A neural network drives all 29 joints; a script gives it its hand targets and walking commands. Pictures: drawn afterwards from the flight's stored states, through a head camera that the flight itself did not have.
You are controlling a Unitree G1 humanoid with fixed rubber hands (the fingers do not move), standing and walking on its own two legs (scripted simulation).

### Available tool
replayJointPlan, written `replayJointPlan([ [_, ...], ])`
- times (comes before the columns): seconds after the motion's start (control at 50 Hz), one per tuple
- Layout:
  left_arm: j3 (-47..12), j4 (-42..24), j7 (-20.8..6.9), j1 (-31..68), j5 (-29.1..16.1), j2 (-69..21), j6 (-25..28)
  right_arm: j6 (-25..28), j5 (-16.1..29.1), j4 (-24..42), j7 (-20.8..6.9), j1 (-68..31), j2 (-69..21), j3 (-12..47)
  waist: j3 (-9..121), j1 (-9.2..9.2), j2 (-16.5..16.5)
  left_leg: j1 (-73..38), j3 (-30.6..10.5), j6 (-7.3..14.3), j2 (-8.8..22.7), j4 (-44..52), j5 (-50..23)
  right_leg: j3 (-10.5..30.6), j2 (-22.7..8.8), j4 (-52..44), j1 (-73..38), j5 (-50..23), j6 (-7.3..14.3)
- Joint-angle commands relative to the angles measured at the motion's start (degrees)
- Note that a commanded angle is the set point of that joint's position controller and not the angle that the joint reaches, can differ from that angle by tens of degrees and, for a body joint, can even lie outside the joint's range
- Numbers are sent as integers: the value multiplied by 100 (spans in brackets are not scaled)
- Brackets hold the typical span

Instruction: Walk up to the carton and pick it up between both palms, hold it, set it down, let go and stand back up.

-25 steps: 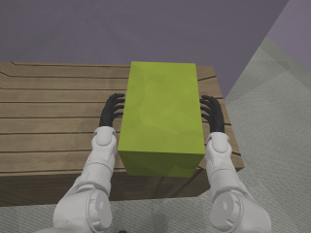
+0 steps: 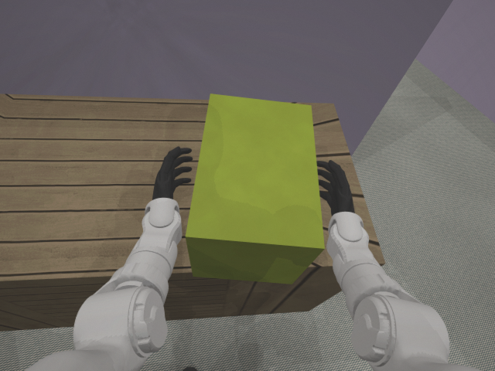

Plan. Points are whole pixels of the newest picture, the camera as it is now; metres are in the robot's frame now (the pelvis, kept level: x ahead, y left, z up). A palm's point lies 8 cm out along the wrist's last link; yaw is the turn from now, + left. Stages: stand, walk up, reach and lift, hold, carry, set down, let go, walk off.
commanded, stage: set down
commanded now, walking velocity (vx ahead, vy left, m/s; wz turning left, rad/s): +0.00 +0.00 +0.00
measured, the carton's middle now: (252, 191) +0.44 +0.02 -0.05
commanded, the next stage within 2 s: none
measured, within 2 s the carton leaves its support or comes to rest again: neither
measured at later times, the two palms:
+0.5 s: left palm (151, 194) +0.38 +0.19 +0.00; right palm (353, 209) +0.39 -0.16 +0.01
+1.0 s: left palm (138, 222) +0.33 +0.20 -0.01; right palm (363, 238) +0.34 -0.18 +0.00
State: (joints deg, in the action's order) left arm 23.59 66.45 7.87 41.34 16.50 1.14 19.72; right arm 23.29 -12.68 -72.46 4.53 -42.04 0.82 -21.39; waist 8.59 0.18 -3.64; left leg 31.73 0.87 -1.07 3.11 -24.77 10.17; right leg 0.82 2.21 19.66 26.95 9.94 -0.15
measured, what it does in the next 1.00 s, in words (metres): stands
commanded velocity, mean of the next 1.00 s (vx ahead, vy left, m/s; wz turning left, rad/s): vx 0.00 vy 0.00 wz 0.00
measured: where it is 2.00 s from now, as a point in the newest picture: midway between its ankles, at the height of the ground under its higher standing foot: outside the picture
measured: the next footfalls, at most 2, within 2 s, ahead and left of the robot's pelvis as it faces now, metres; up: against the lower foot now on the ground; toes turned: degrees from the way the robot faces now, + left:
none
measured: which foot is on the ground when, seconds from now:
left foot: down 0.00-1.00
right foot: down 0.00-1.00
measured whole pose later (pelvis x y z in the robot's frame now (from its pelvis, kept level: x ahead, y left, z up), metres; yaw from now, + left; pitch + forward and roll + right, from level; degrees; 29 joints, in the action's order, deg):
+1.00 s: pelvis -0.03 +0.01 -0.02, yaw +0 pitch +17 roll -2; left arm 5.7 71.2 5.1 35.5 -3.5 8.3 29.5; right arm 30.0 17.1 -75.3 1.2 -36.7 12.2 7.0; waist 11.5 1.9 -0.2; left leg 39.3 0.9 -0.9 3.3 -34.5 12.5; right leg 0.9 2.4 30.8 35.2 12.9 -0.2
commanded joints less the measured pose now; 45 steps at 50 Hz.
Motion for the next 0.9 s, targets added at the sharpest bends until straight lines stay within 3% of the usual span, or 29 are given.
replayJointPlan([
  [0.0, -1174, 200, 191, 2814, -1164, 652, 541, 301, 1212, 123, 49, -2529, 647, 890, 3541, 227, 898, -1160, 407, -307, -231, -989, -2103, -198, 82, 757, -142, -1532, -52],
  [0.14, -1721, 861, 129, 3064, -1885, 980, 773, 342, 2066, -327, -54, -2812, 1400, 1436, 3790, 209, 1093, -1352, 265, -499, -156, -1358, -2295, -358, 136, 1082, 825, -1086, 32],
  [0.28, -2252, 1127, 23, 2973, -2411, 1045, 897, 427, 2575, -776, -254, -2766, 1873, 1848, 3787, 57, 1161, -1463, 121, -617, -104, -1485, -2381, -475, 141, 1260, 1338, -936, 84],
  [0.36, -2407, 1016, -96, 2546, -2494, 1049, 1002, 592, 2844, -878, -323, -2411, 1967, 2163, 3790, 42, 1207, -1563, 74, -631, -115, -1521, -2726, -460, 133, 1301, 1225, -1255, 69],
  [0.48, -2214, 887, -254, 1843, -2338, 1104, 1122, 888, 3226, -677, -360, -1969, 1963, 2683, 3646, 215, 1067, -1557, 94, -548, -193, -1437, -2940, -402, 106, 1285, 850, -1616, 4],
  [0.66, -2155, 721, -351, 1375, -2465, 1149, 1225, 985, 3379, -62, -342, -1737, 2003, 2862, 3323, 239, 624, -1607, 87, -364, -262, -1155, -2096, -362, 35, 1113, 825, -989, -35],
  [0.88, -2254, -340, -342, 665, -2489, 1083, 1208, 907, 3321, 194, -306, -961, 1938, 2701, 3083, 116, 690, -2082, 3, -381, -237, -992, -1873, -320, 18, 843, 659, -552, 42],
])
